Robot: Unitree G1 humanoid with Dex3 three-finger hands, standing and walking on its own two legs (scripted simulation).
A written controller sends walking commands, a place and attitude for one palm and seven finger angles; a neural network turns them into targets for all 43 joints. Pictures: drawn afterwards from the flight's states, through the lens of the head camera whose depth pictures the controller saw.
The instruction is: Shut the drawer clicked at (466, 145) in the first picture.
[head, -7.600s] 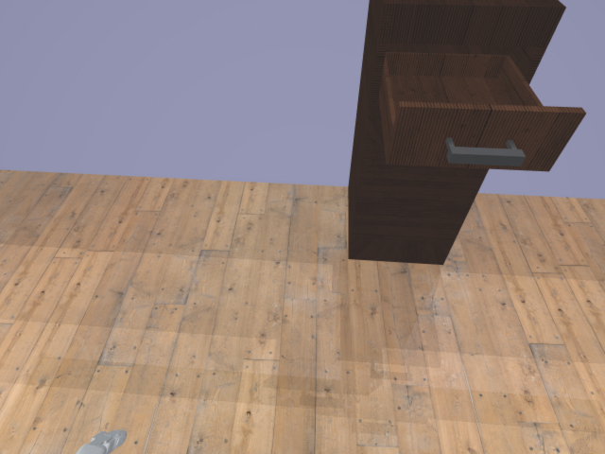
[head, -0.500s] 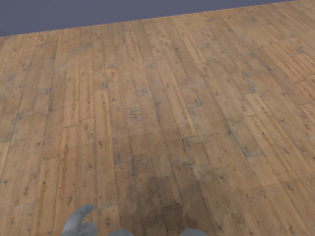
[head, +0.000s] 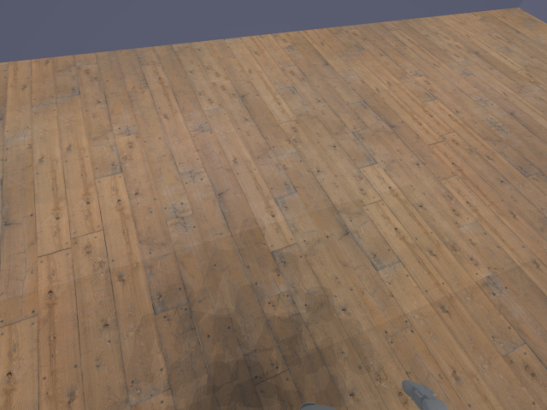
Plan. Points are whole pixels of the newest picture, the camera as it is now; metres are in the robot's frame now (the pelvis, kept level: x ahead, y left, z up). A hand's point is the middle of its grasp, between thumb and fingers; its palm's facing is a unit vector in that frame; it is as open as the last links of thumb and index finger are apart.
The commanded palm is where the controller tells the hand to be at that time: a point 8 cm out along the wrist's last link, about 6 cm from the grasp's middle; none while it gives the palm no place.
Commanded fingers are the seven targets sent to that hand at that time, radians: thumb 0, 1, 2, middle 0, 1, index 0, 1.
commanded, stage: turn to face it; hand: left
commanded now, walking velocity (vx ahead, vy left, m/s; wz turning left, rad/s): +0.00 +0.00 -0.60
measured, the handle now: out of the picture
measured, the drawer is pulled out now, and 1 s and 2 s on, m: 0.28 0.28 0.28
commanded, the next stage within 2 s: none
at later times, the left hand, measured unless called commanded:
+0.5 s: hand (213, 385) +0.17 +0.11 -0.14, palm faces -0.30 -0.91 -0.30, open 7.3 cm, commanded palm none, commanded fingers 0.00 0.90 0.90 -0.20 -0.30 -0.20 -0.30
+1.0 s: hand (196, 398) +0.15 +0.14 -0.18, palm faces -0.48 -0.85 -0.21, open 7.3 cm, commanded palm none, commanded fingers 0.00 0.90 0.90 -0.20 -0.30 -0.20 -0.30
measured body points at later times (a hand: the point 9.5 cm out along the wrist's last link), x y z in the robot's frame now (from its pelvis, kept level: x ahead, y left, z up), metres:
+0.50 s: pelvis -0.01 -0.05 +0.00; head +0.01 -0.09 +0.44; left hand +0.18 +0.16 -0.12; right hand -0.09 -0.30 -0.17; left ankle -0.01 +0.10 -0.68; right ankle -0.05 -0.13 -0.73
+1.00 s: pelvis +0.00 -0.01 +0.00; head +0.05 -0.01 +0.45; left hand +0.18 +0.18 -0.16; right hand -0.03 -0.29 -0.12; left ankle +0.07 +0.07 -0.73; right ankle -0.06 -0.12 -0.71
